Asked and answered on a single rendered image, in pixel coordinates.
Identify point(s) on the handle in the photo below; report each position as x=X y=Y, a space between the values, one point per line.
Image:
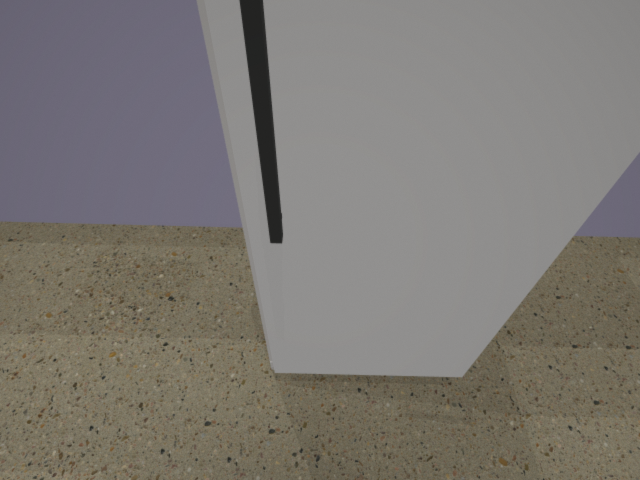
x=252 y=12

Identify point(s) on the fridge door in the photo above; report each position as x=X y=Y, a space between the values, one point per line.
x=434 y=158

